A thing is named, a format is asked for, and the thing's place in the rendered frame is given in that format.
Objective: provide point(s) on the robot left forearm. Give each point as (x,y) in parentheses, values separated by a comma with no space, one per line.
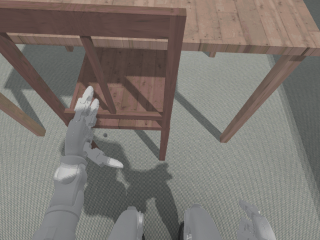
(64,210)

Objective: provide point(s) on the robot thigh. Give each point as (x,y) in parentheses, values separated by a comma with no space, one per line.
(129,226)
(199,224)

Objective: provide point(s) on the robot left hand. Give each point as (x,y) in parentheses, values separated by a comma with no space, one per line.
(79,131)

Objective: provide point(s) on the robot right hand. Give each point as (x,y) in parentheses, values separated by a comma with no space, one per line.
(258,229)

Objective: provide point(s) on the chair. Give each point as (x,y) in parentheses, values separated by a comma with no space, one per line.
(135,87)

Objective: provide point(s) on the left robot thigh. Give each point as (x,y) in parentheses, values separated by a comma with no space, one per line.
(129,226)

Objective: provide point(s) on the right robot thigh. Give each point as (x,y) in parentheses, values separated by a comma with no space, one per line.
(199,224)

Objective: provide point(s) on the table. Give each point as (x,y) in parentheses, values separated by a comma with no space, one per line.
(275,27)

